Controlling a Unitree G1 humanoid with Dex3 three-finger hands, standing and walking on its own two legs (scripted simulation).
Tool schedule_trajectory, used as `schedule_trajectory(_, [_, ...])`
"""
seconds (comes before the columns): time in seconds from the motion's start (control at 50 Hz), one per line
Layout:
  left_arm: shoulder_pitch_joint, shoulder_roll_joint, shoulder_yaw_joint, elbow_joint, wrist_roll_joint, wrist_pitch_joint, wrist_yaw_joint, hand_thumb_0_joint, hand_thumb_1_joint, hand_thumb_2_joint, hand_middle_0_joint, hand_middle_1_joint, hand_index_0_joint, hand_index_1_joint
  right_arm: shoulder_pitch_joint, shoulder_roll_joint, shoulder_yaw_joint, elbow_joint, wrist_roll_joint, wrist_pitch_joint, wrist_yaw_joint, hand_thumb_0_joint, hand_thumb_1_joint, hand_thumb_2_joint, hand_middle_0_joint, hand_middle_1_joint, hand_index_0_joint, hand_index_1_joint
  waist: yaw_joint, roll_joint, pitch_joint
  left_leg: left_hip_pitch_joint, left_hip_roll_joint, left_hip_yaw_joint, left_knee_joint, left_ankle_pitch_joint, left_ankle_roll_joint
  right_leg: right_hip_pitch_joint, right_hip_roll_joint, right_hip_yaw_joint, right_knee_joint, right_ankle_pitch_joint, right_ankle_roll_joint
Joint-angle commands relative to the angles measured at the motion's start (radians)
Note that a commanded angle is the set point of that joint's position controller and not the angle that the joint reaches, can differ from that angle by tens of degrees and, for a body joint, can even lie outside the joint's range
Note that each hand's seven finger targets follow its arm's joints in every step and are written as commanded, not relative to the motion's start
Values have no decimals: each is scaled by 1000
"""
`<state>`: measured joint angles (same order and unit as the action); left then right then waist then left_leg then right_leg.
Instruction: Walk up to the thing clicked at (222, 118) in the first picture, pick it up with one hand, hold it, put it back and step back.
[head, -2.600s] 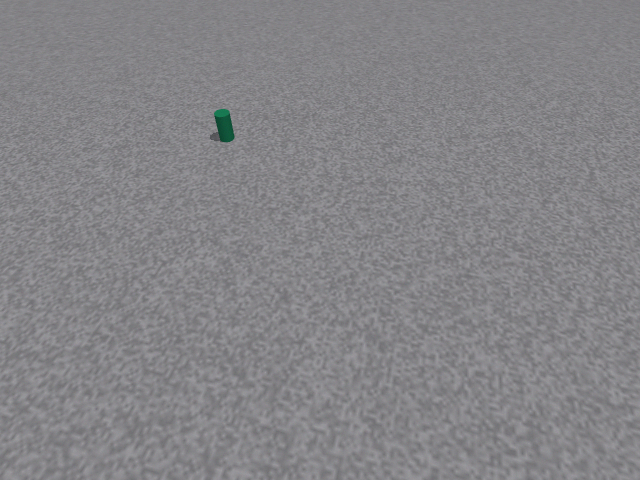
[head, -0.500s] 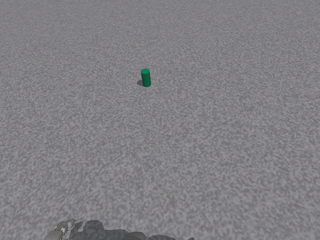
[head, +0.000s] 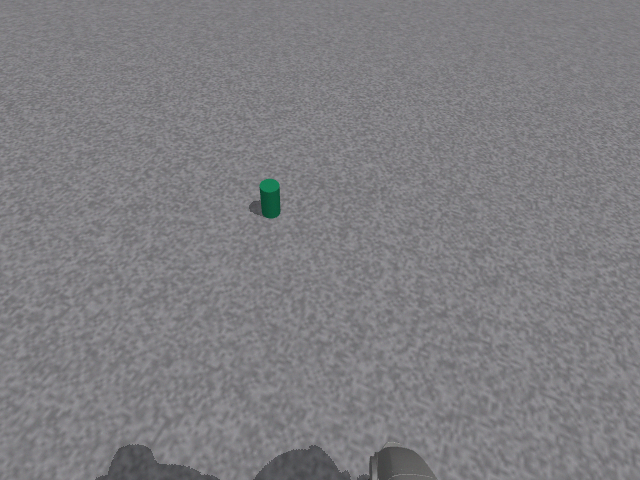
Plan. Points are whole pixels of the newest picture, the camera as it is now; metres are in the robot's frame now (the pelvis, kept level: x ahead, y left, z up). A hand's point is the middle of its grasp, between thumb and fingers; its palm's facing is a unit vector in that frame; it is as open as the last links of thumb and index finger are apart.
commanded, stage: walk up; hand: left
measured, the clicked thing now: (270, 199) +1.24 +0.18 -0.70
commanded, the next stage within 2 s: none
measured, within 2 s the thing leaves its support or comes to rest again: neither
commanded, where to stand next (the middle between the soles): +0.93 -0.06 m, yaw +1 degrees
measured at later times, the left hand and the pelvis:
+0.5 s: hand (178, 361) +0.31 +0.23 -0.13, palm faces -0.01 -0.93 -0.37, open 7.4 cm; pelvis +0.24 -0.04 +0.00, yaw +1 degrees
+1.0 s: hand (203, 253) +0.53 +0.23 -0.14, palm faces -0.08 -0.92 -0.38, open 7.4 cm; pelvis +0.46 -0.05 -0.01, yaw -1 degrees
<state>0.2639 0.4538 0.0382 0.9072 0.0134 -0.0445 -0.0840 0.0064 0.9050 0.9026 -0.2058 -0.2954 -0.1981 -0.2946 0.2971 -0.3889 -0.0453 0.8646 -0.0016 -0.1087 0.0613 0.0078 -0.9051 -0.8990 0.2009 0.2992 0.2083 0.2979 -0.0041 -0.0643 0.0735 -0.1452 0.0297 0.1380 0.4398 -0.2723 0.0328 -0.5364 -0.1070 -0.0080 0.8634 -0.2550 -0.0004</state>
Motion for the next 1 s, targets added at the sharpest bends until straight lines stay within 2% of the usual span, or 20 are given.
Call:
schedule_trajectory(0.0, [-109, 138, 50, -108, -2, -26, -10, 0, 900, 900, -200, -300, -200, -300, 18, -290, -85, -67, 7, -19, -22, 0, -900, -900, 200, 300, 200, 300, -34, 182, -34, 51, 190, -117, -170, 348, 142, 5, 9, -45, -191, 165, -14])
schedule_trajectory(0.08, [-141, 132, 59, -103, -5, -26, -11, 0, 900, 900, -200, -300, -200, -300, 7, -301, -89, -74, 3, -2, -31, 0, -900, -900, 200, 300, 200, 300, -23, 182, -43, 26, 222, -124, -120, 283, 127, 155, 34, -63, -274, 174, -39])
schedule_trajectory(0.14, [16, 185, 89, -52, -2, -37, 5, 0, 900, 900, -200, -300, -200, -300, 7, -262, -70, -85, -3, 2, -42, 0, -900, -900, 200, 300, 200, 300, 76, 38, -116, -87, 168, -79, 205, 338, 79, 470, 66, -46, -334, 83, -75])
schedule_trajectory(0.16, [138, 249, 117, -32, 5, -45, 18, 0, 900, 900, -200, -300, -200, -300, 65, -206, -48, -84, -6, 1, -40, 0, -900, -900, 200, 300, 200, 300, 122, -129, -208, -219, 90, -33, 486, 210, 50, 653, -31, 108, -414, -89, -100])
schedule_trajectory(0.18, [184, 346, 137, -45, -3, -51, 31, 0, 900, 900, -200, -300, -200, -300, 115, -182, -37, -100, 12, 1, -36, 0, -900, -900, 200, 300, 200, 300, 120, -283, -265, -479, -52, -38, 733, -203, 3, 831, -317, 625, -564, -154, -206])
schedule_trajectory(0.2, [151, 333, 129, -53, -20, -47, 35, 0, 900, 900, -200, -300, -200, -300, 41, -280, -56, -74, 5, 10, -47, 0, -900, -900, 200, 300, 200, 300, 131, -132, -220, -533, 1, -138, 801, -244, 7, 765, -342, 690, -587, -160, -286])
schedule_trajectory(0.24, [47, 262, 107, -75, -28, -46, 47, 0, 900, 900, -200, -300, -200, -300, 21, -256, -54, -40, 18, 13, -45, 0, -900, -900, 200, 300, 200, 300, 83, -40, -108, -493, 45, -209, 806, -120, 8, 583, -250, 397, -562, 87, -255])
schedule_trajectory(0.3, [-15, 197, 86, -93, -23, -53, 46, 0, 900, 900, -200, -300, -200, -300, 83, -240, -55, -4, 5, 25, -26, 0, -900, -900, 200, 300, 200, 300, 14, -59, -34, -378, 77, -184, 653, -40, -9, 363, -145, 170, -592, 140, -212])
schedule_trajectory(0.44, [-1, 224, 96, -142, 1, -63, 30, 0, 900, 900, -200, -300, -200, -300, -69, -207, -65, -56, -22, 29, 10, 0, -900, -900, 200, 300, 200, 300, 51, -57, -4, -347, 101, -112, 269, 78, -48, 310, -144, 97, -644, -95, -225])
schedule_trajectory(0.5, [0, 233, 91, -148, -1, -58, 25, 0, 900, 900, -200, -300, -200, -300, -86, -202, -68, -56, -17, 13, 11, 0, -900, -900, 200, 300, 200, 300, 43, -38, -35, -225, 74, -88, 166, 144, -34, 294, -134, 73, -579, -63, -207])
schedule_trajectory(0.56, [0, 211, 74, -146, -2, -49, 29, 0, 900, 900, -200, -300, -200, -300, 32, -227, -84, -18, -20, 0, -5, 0, -900, -900, 200, 300, 200, 300, -35, 60, -79, 32, 4, -33, 108, 103, -9, 207, -83, 6, -349, 111, -161])
schedule_trajectory(0.58, [26, 169, 55, -146, -3, -46, 32, 0, 900, 900, -200, -300, -200, -300, 136, -273, -101, 11, -28, -5, -16, 0, -900, -900, 200, 300, 200, 300, -90, 175, -129, 187, 21, -92, 69, -9, 29, 122, -26, -40, -112, 181, -133])
schedule_trajectory(0.6, [56, 91, 34, -164, -19, -42, 35, 0, 900, 900, -200, -300, -200, -300, 225, -369, -126, 6, -47, -9, -30, 0, -900, -900, 200, 300, 200, 300, -118, 406, -191, 302, 287, -504, -67, -164, 112, -62, 83, -92, 209, -38, -63])
schedule_trajectory(0.62, [68, 175, 61, -144, -23, -34, 50, 0, 900, 900, -200, -300, -200, -300, 197, -407, -135, -28, -11, -7, -32, 0, -900, -900, 200, 300, 200, 300, -111, 307, -184, 298, 431, -820, -197, -249, 231, -168, 139, 12, 308, -297, -57])
schedule_trajectory(0.66, [28, 213, 56, -117, -15, -33, 55, 0, 900, 900, -200, -300, -200, -300, 104, -351, -113, -49, 8, -2, -39, 0, -900, -900, 200, 300, 200, 300, -60, 129, -77, 145, 380, -608, -174, -126, 222, -162, 54, 111, 348, -194, -50])
schedule_trajectory(0.72, [113, 191, 60, -62, -17, -26, 36, 0, 900, 900, -200, -300, -200, -300, 7, -294, -83, -65, 8, -7, -38, 0, -900, -900, 200, 300, 200, 300, 6, 214, -36, -25, 273, -320, -173, -13, 166, -39, -9, 63, 176, -106, -27])
schedule_trajectory(0.8, [50, 168, 66, -71, -1, -14, 8, 0, 900, 900, -200, -300, -200, -300, 1, -316, -88, -80, -5, -11, -31, 0, -900, -900, 200, 300, 200, 300, -12, 249, 7, -104, 263, -255, -230, -135, 195, 3, -24, 10, 0, -34, 6])
schedule_trajectory(0.88, [-25, 163, 74, -76, 1, -20, -7, 0, 900, 900, -200, -300, -200, -300, -16, -320, -91, -84, -4, -8, -25, 0, -900, -900, 200, 300, 200, 300, -17, 224, 7, -125, 230, -209, -218, -209, 167, 77, -11, -20, -166, 77, -2])
schedule_trajectory(0.94, [-20, 156, 78, -63, 2, -28, -5, 0, 900, 900, -200, -300, -200, -300, -41, -316, -89, -87, -2, 3, -25, 0, -900, -900, 200, 300, 200, 300, 6, 192, -11, -140, 229, -184, -135, -148, 151, 194, 17, -53, -246, 76, -13])
schedule_trajectory(0.98, [57, 170, 87, -34, 8, -39, 5, 0, 900, 900, -200, -300, -200, -300, -43, -281, -74, -89, -4, 12, -27, 0, -900, -900, 200, 300, 200, 300, 56, 113, -50, -184, 185, -122, 42, -51, 117, 365, 61, -90, -296, 71, -22])
